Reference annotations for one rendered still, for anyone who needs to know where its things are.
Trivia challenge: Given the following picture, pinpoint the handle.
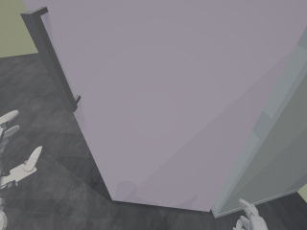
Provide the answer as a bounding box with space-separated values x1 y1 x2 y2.
20 7 81 112

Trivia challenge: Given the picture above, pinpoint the left robot hand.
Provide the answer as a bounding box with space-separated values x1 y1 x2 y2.
0 110 42 197

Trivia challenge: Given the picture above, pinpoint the right robot hand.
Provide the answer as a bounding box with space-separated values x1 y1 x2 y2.
233 198 269 230

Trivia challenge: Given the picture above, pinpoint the fridge door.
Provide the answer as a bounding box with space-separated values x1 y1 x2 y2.
23 0 307 212

